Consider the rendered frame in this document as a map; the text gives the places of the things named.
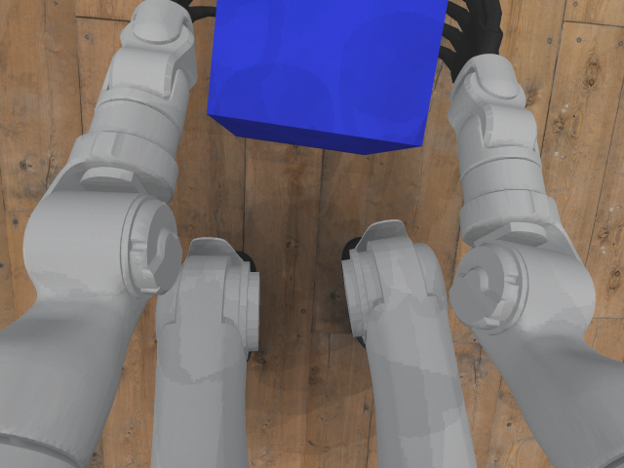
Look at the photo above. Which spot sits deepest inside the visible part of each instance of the carton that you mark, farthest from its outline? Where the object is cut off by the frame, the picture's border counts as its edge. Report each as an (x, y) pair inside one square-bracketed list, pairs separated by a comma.
[(353, 76)]

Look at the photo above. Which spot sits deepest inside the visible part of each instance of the left robot shin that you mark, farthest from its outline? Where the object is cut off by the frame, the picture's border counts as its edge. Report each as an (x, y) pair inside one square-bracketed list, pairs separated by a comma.
[(166, 305)]

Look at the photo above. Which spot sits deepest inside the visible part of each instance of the right robot hand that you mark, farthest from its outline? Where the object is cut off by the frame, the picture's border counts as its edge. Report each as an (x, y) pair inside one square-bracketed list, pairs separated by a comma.
[(481, 33)]

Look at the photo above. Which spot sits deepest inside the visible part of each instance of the left robot thigh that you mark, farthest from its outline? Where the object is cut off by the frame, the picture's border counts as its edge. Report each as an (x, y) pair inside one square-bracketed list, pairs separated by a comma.
[(200, 388)]

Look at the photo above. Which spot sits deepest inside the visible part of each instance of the robot right upper arm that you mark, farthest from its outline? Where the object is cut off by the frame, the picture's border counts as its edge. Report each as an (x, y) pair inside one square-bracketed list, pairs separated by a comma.
[(529, 308)]

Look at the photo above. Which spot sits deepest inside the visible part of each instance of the robot left upper arm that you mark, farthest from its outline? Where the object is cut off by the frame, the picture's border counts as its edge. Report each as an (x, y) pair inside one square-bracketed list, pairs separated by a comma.
[(95, 259)]

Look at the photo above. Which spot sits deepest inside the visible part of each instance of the left robot hand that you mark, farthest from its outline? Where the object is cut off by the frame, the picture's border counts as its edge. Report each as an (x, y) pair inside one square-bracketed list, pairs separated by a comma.
[(197, 12)]

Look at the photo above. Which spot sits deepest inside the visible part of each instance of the left robot forearm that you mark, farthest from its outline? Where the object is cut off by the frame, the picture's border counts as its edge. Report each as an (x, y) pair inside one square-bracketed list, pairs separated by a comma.
[(139, 117)]

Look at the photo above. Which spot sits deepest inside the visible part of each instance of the right robot forearm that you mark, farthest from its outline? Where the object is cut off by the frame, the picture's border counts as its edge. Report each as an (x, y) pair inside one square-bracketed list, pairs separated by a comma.
[(499, 161)]

